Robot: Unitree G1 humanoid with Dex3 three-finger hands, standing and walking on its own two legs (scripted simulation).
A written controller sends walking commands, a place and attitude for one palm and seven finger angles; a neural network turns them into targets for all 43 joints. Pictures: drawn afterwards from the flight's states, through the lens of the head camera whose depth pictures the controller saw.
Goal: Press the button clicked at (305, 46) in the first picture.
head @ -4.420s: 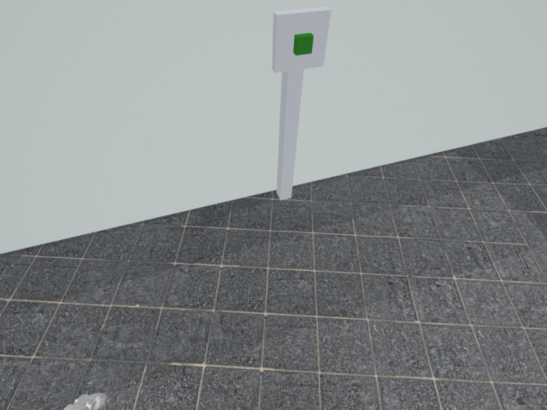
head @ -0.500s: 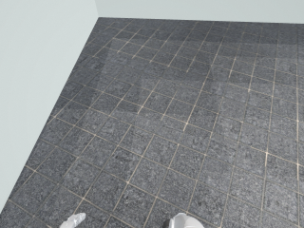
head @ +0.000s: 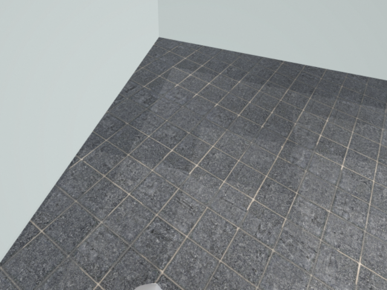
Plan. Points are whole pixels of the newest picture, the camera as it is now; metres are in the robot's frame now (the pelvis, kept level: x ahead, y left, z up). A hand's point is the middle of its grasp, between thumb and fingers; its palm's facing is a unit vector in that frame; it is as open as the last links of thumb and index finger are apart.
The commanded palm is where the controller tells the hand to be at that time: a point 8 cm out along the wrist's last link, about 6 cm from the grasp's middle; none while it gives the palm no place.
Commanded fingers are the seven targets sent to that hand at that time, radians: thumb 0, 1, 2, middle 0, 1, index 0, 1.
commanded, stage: turn to face it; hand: left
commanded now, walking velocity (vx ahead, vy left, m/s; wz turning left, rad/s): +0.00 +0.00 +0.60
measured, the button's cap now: out of the picture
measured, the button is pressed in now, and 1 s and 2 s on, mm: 0 0 0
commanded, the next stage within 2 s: none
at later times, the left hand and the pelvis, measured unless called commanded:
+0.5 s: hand out of the picture +0.10 +0.19 -0.13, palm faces +0.27 -0.92 -0.27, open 7.4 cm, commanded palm none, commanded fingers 0.00 0.90 0.90 -0.20 -0.30 -0.20 -0.30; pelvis +0.02 -0.04 +0.01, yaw +15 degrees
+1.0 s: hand out of the picture -0.11 +0.15 -0.17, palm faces +0.59 -0.75 -0.28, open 7.4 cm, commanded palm none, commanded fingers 0.00 0.90 0.90 -0.20 -0.30 -0.20 -0.30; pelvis +0.00 -0.05 +0.00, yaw +35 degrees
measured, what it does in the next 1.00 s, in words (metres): steps on the spot, turning left: right foot, then left foot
